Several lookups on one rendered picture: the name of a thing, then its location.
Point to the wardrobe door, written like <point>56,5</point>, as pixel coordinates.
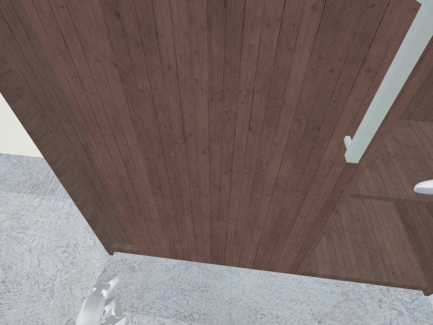
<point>219,125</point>
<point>25,55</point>

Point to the left robot hand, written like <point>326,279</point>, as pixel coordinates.
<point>95,308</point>

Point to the right robot hand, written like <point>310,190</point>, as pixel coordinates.
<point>425,187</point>

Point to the handle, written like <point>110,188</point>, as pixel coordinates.
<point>413,45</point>

